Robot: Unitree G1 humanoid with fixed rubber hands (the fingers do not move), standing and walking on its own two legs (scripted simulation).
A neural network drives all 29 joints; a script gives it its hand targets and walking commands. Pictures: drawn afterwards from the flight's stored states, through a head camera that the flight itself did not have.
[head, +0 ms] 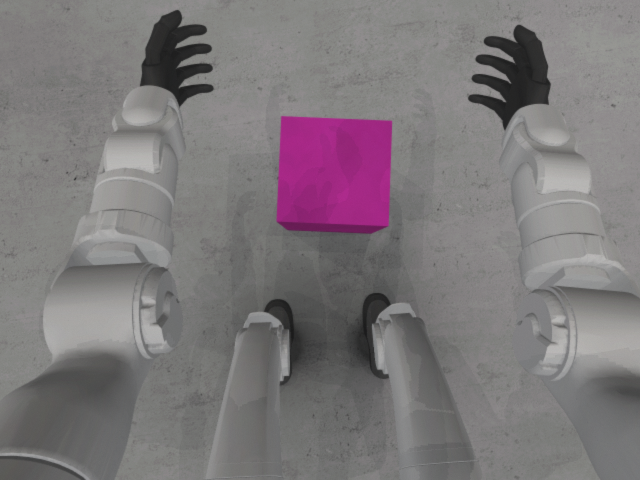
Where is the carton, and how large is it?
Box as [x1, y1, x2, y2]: [276, 116, 391, 233]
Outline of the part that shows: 281,116 276,221 285,228 294,230 371,233 387,226 389,201 391,121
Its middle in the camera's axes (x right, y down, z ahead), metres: +0.02 -0.13 +0.86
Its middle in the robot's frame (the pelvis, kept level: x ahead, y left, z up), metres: +0.50 -0.03 -0.52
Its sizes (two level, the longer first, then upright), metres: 0.210 0.200 0.250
